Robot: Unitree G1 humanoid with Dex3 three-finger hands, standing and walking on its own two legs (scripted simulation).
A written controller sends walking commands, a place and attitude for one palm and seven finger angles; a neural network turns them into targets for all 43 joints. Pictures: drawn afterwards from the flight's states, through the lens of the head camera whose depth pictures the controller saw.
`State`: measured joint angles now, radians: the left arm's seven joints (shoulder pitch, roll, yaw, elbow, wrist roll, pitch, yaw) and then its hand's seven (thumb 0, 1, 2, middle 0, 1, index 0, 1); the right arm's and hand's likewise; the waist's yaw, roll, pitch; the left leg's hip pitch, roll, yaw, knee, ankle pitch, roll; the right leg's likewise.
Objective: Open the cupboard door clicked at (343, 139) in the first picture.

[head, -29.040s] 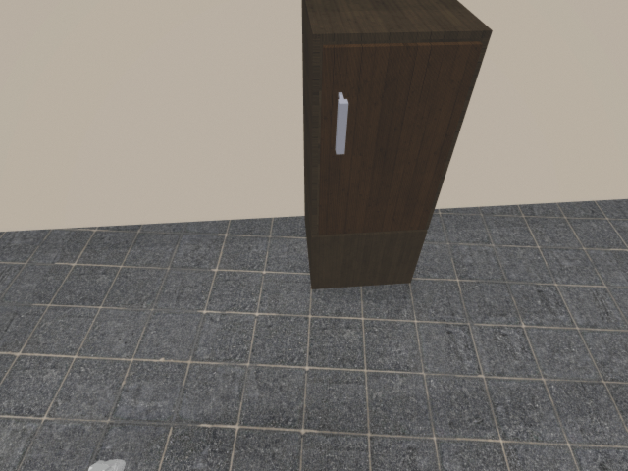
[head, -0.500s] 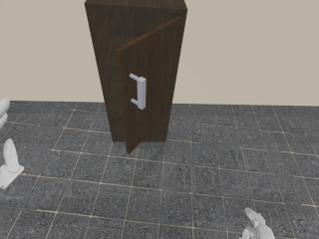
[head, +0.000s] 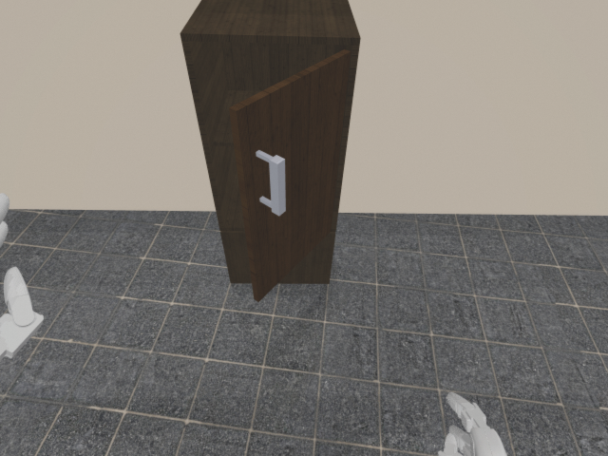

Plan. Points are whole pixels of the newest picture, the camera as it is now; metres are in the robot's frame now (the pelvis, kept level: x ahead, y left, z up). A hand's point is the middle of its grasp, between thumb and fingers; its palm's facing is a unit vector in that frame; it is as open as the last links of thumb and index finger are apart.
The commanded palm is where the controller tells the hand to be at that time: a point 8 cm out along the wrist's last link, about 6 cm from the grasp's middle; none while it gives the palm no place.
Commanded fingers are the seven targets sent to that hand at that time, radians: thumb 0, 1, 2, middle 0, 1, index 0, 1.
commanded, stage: let the arm hang, fingers relaxed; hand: left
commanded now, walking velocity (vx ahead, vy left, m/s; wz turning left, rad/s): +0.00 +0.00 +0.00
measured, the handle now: (270, 183) +0.63 +0.10 +0.00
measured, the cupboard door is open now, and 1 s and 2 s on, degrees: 51 51 51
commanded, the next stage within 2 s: look to check the result in 1.12 s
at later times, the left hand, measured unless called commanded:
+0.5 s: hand out of the picture -0.05 +0.21 -0.17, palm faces +0.04 -0.97 -0.23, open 7.1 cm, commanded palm none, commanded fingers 0.00 0.90 0.90 -0.20 -0.30 -0.20 -0.30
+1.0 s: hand out of the picture +0.03 +0.21 -0.16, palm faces +0.03 -0.97 -0.23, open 7.4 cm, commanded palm none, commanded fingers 0.00 0.90 0.90 -0.20 -0.30 -0.20 -0.30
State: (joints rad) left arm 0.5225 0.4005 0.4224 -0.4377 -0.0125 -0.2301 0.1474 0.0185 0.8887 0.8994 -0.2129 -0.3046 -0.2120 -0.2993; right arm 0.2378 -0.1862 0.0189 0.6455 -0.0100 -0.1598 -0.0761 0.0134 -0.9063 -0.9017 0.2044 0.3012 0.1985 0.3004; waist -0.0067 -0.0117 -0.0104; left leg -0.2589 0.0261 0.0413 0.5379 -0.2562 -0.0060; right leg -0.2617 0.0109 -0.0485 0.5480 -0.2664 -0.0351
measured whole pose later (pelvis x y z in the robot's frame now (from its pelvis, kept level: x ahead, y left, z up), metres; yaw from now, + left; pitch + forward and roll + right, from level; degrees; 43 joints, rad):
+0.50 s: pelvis -0.01 +0.01 +0.01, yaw +2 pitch -1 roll -1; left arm 0.32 0.23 0.01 1.11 0.01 0.02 0.01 0.00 0.97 0.90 -0.21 -0.30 -0.20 -0.30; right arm 0.31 -0.18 0.00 1.10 -0.02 0.03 -0.01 0.01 -0.91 -0.90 0.20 0.30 0.20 0.30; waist 0.00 -0.01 0.07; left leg -0.24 0.01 0.01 0.44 -0.18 0.01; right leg -0.21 0.00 -0.08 0.41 -0.18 -0.02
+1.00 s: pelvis -0.01 +0.02 +0.01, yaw +2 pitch -2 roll +0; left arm 0.19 0.19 0.01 1.12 0.02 -0.01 0.02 0.01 0.91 0.90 -0.20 -0.30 -0.20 -0.30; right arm 0.23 -0.18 -0.02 1.12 -0.02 0.00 -0.01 0.00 -0.91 -0.90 0.20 0.30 0.20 0.30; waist -0.01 0.01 0.05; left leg -0.20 -0.01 0.03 0.39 -0.16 0.02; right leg -0.20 -0.02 -0.06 0.41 -0.19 -0.01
